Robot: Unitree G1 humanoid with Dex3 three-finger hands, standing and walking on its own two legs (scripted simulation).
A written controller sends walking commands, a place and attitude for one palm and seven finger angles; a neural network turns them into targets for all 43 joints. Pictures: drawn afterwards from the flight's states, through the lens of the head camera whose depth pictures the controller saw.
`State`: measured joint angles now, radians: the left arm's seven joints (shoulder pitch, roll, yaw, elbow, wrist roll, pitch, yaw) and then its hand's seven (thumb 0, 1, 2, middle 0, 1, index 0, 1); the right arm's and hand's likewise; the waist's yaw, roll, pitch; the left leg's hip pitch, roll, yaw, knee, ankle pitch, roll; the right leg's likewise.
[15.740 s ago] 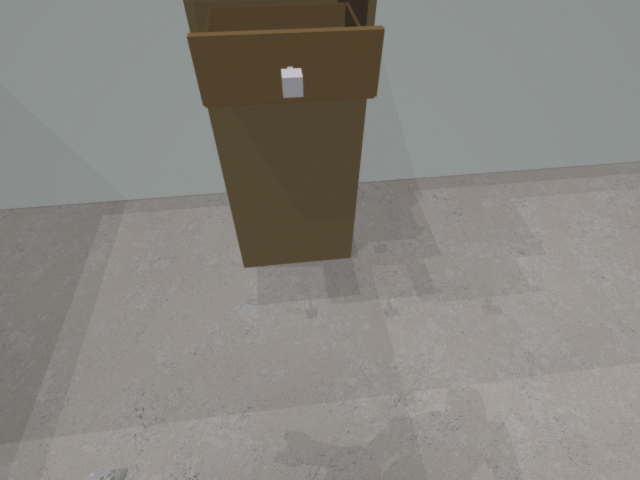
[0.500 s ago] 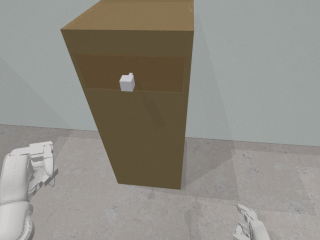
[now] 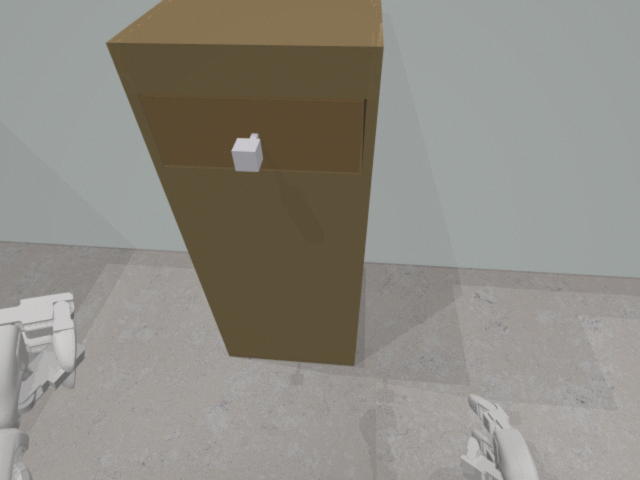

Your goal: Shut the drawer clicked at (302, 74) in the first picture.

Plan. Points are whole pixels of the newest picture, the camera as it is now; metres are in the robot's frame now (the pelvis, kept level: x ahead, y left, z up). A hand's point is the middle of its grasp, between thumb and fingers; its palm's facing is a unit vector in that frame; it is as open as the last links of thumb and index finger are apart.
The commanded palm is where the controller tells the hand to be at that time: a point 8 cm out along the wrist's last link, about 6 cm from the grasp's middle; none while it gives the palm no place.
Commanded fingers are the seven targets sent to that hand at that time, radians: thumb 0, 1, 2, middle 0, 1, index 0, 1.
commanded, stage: step back with the hand held close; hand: left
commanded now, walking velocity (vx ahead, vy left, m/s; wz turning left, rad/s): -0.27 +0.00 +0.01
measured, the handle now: (250, 148) +0.61 +0.18 +0.10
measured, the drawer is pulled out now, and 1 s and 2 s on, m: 0.00 0.00 0.00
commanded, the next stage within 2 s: stop stepping back and stand still in 1.08 s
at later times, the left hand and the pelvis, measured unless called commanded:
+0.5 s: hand (45, 412) +0.13 +0.24 +0.16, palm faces +0.36 -0.81 -0.47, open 3.2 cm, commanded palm +0.07 +0.29 +0.17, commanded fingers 0.00 0.90 0.90 -1.40 -1.60 -1.40 -1.60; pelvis -0.06 +0.01 -0.02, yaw +0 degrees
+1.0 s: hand out of the picture +0.05 +0.22 +0.16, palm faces +0.25 -0.83 -0.50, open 3.2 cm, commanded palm -0.02 +0.28 +0.17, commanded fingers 0.00 0.90 0.90 -1.40 -1.60 -1.40 -1.60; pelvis -0.15 +0.00 -0.02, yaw +0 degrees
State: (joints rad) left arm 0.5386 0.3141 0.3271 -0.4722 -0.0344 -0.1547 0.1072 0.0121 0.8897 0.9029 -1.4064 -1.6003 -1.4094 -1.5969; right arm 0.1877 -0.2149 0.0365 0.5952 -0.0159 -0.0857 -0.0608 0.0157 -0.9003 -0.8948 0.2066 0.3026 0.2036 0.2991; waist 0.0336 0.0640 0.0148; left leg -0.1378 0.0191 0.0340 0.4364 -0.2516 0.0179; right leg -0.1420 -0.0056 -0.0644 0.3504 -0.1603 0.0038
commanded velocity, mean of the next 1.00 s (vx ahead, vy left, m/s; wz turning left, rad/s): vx -0.32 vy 0.00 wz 0.01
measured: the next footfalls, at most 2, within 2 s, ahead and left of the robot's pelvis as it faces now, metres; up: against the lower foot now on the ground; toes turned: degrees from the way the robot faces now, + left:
right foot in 0.76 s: -0.11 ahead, -0.11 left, +0.00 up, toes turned +3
left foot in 1.10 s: -0.08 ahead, +0.10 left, +0.00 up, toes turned -1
